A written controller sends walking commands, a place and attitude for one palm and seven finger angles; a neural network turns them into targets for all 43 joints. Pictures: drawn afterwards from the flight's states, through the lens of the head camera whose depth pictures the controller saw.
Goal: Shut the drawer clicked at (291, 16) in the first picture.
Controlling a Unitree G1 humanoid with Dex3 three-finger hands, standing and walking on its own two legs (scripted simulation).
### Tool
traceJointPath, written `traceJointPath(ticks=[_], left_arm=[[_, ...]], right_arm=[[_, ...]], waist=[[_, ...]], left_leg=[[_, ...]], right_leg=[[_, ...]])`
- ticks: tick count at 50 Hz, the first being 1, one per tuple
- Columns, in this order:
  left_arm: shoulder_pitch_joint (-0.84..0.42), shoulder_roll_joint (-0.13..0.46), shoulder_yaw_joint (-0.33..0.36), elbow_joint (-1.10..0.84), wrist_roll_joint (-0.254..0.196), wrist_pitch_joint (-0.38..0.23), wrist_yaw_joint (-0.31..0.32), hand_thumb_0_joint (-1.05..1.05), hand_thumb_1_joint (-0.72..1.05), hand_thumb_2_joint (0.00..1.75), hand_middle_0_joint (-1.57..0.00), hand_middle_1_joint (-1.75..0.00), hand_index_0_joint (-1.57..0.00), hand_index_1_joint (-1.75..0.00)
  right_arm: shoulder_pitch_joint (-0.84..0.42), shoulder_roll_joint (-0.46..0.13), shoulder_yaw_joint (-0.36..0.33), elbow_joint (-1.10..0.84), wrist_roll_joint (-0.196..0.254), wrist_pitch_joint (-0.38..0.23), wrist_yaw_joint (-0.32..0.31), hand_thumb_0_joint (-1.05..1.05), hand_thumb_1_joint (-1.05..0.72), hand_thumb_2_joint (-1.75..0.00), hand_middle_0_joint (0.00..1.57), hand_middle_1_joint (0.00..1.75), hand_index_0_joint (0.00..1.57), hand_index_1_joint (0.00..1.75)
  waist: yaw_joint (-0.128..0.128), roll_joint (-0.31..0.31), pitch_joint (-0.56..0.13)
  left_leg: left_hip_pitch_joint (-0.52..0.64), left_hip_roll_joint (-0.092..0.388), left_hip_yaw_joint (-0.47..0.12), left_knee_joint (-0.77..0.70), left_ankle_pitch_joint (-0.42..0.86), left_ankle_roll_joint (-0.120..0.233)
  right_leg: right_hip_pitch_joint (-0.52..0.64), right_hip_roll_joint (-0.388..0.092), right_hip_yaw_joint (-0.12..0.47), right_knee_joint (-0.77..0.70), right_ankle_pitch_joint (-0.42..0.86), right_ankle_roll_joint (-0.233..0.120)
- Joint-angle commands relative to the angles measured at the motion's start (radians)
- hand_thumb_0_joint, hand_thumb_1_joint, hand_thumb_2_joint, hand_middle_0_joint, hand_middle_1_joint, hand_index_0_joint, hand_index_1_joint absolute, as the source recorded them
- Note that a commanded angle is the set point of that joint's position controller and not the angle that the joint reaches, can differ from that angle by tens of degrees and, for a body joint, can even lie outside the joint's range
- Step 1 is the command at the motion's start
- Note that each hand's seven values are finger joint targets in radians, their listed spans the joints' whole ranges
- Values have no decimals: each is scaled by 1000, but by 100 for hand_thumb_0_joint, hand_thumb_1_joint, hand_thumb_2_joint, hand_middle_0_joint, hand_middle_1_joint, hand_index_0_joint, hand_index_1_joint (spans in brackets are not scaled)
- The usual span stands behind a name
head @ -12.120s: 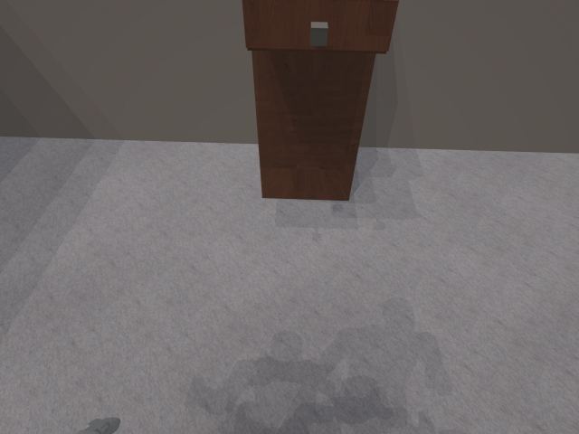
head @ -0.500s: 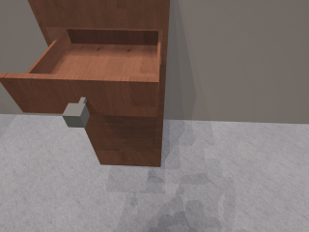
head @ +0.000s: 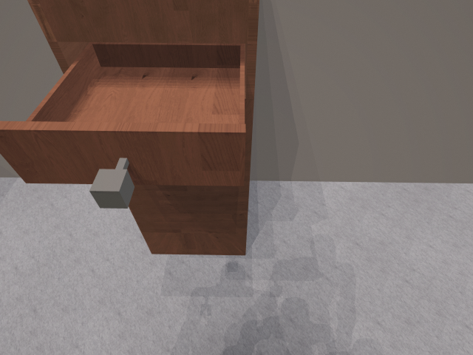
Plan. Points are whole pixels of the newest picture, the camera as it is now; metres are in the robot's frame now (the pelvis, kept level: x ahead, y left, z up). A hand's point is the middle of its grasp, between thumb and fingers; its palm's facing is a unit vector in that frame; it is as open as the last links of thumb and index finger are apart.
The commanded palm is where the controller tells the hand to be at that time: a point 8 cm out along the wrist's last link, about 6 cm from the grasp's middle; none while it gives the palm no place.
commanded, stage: come to a stop and stand still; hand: left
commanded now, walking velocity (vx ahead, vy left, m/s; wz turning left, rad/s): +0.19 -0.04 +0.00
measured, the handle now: (117, 178) +0.34 +0.21 +0.14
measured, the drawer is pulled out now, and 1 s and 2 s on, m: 0.28 0.28 0.28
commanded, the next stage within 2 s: none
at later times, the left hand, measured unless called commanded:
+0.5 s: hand out of the picture +0.04 +0.17 -0.16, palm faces +0.11 -0.97 -0.23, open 7.3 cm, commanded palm none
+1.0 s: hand out of the picture -0.01 +0.20 -0.17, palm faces +0.04 -0.97 -0.22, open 7.3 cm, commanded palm none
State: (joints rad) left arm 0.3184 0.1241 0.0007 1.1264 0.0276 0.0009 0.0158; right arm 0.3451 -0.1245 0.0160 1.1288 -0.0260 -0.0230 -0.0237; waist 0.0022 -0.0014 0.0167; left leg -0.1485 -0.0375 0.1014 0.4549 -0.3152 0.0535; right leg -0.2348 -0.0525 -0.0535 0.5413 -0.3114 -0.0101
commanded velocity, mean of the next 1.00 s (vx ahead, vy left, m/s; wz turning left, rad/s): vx -0.06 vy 0.03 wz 0.00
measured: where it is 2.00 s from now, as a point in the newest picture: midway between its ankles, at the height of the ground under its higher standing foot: outside the picture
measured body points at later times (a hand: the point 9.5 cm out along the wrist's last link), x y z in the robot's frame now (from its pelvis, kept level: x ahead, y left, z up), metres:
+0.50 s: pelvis +0.05 -0.01 +0.01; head +0.09 +0.00 +0.46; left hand +0.04 +0.22 -0.14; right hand +0.11 -0.25 -0.14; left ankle +0.00 +0.08 -0.70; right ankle +0.00 -0.12 -0.71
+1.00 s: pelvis -0.03 +0.02 +0.00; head -0.01 +0.01 +0.45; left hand -0.01 +0.25 -0.15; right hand +0.02 -0.20 -0.16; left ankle +0.06 +0.09 -0.74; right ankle -0.08 -0.08 -0.74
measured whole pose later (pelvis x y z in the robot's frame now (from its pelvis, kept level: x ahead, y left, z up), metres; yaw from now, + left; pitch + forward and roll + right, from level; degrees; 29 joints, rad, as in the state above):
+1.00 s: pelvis -0.03 +0.02 +0.00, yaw +0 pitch +1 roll +1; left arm 0.29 0.14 0.02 1.03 0.03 0.02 0.03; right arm 0.23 -0.17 -0.04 1.02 -0.02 0.01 -0.02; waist 0.00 0.01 0.01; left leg -0.34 -0.06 0.14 0.39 -0.08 0.08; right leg -0.17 -0.03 -0.04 0.51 -0.35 -0.03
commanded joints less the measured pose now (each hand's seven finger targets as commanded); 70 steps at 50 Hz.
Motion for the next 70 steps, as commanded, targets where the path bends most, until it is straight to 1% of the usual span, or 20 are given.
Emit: traceJointPath(ticks=[1,4,7,10,16,19,21,23,28,29,30,31,36,43,48,50,52,56,61,70], left_arm=[[51,59,15,-42,3,-22,-1,0,90,90,-20,-30,-20,-30],[111,64,23,-25,-2,-35,1,0,90,90,-20,-30,-20,-30],[188,112,31,10,-9,-49,20,0,90,90,-20,-30,-20,-30],[151,121,24,-4,-15,-53,37,0,90,90,-20,-30,-20,-30],[83,158,55,-76,-15,-21,49,0,90,90,-20,-30,-20,-30],[80,164,65,-85,-5,-14,46,0,90,90,-20,-30,-20,-30],[112,170,71,-81,6,-13,47,0,90,90,-20,-30,-20,-30],[176,176,78,-91,21,-18,52,0,90,90,-20,-30,-20,-30],[14,164,72,-155,-2,-4,46,0,90,90,-20,-30,-20,-30],[4,139,65,-171,-4,0,46,0,90,90,-20,-30,-20,-30],[30,99,59,-184,-18,7,47,0,90,90,-20,-30,-20,-30],[47,120,63,-192,-20,17,52,0,90,90,-20,-30,-20,-30],[37,118,58,-151,-4,40,37,0,90,90,-20,-30,-20,-30],[52,73,35,-139,1,36,21,0,90,90,-20,-30,-20,-30],[154,90,30,-92,3,17,25,0,90,90,-20,-30,-20,-30],[107,137,32,-102,1,7,24,0,90,90,-20,-30,-20,-30],[-17,123,28,-132,-8,-5,27,0,90,90,-20,-30,-20,-30],[38,84,11,-98,-19,-16,22,0,90,90,-20,-30,-20,-30],[152,62,13,-45,-13,3,23,0,90,90,-20,-30,-20,-30],[214,30,10,-18,-16,-22,24,0,90,90,-20,-30,-20,-30]], right_arm=[[64,-118,-31,-27,3,-11,-8,0,-90,-90,20,30,20,30],[49,-97,-27,-37,5,-24,-11,0,-90,-90,20,30,20,30],[38,-53,-11,-45,13,-29,-17,0,-90,-90,20,30,20,30],[34,-51,-17,-41,26,-16,-24,0,-90,-90,20,30,20,30],[41,-126,-64,-62,16,17,-37,0,-90,-90,20,30,20,30],[-6,-116,-77,-101,13,23,-32,0,-90,-90,20,30,20,30],[-74,-82,-78,-135,13,23,-24,0,-90,-90,20,30,20,30],[-155,-67,-80,-162,14,22,-19,0,-90,-90,20,30,20,30],[-28,-56,-67,-128,18,23,0,0,-90,-90,20,30,20,30],[32,-81,-72,-106,12,14,2,0,-90,-90,20,30,20,30],[54,-154,-79,-115,4,4,1,0,-90,-90,20,30,20,30],[53,-189,-74,-143,5,10,-5,0,-90,-90,20,30,20,30],[-157,-154,-48,-205,1,5,-15,0,-90,-90,20,30,20,30],[-77,-148,-70,-167,1,18,-4,0,-90,-90,20,30,20,30],[-77,-124,-72,-144,10,30,7,0,-90,-90,20,30,20,30],[-70,-78,-58,-143,12,40,10,0,-90,-90,20,30,20,30],[-36,-80,-59,-108,4,43,12,0,-90,-90,20,30,20,30],[29,-71,-36,-57,11,26,3,0,-90,-90,20,30,20,30],[24,-87,-35,-32,8,31,-4,0,-90,-90,20,30,20,30],[69,-47,-40,-16,10,22,-7,0,-90,-90,20,30,20,30]], waist=[[-1,64,152],[16,-2,87],[26,-159,10],[3,-126,-30],[-3,34,-78],[13,-40,-53],[45,-172,16],[94,-189,35],[-39,-113,-10],[-60,-24,-42],[-45,208,-61],[-44,181,-84],[29,80,14],[-2,74,-48],[25,-17,-24],[-5,-139,19],[-36,-210,91],[-34,-42,104],[9,101,180],[-1,-26,24]], left_leg=[[-117,209,-227,-187,-149,66],[-122,159,-146,-64,71,50],[-197,73,-30,120,150,-19],[-142,86,-42,79,160,-48],[54,146,-24,165,802,-33],[-27,99,9,231,557,-43],[-226,9,38,252,2,-72],[-385,-12,-8,354,-236,-77],[16,25,-17,12,230,-65],[116,89,-58,-56,409,-48],[137,307,-306,-79,795,56],[47,385,-370,-82,939,159],[-174,322,-360,-193,330,164],[-69,266,-312,-277,-25,122],[-150,146,-197,-227,-82,-6],[-70,62,-103,-65,26,-51],[-27,71,-108,53,114,-44],[18,112,-151,-54,158,-24],[-173,156,-269,-246,-178,-2],[-46,114,-184,-143,48,-21]], right_leg=[[-70,7,-1,7,-36,-44],[32,-26,56,-20,105,-63],[215,-161,176,-49,691,-98],[234,-183,139,6,1151,-94],[65,-114,72,112,867,-46],[82,-151,101,102,942,-80],[178,-230,172,86,1158,-153],[284,-264,204,60,1251,-194],[-56,-153,87,51,608,-97],[-92,-82,46,168,346,-53],[-187,21,4,358,-180,8],[-146,39,79,492,-324,6],[-119,-9,118,504,-195,12],[-56,17,16,184,-178,-6],[84,-19,84,-206,-78,-61],[-109,-178,245,-343,-280,-122],[-246,-180,241,-365,-272,-141],[-211,-77,142,-255,-143,-70],[-125,-12,101,-192,-217,-48],[-108,-43,130,-238,-165,-65]])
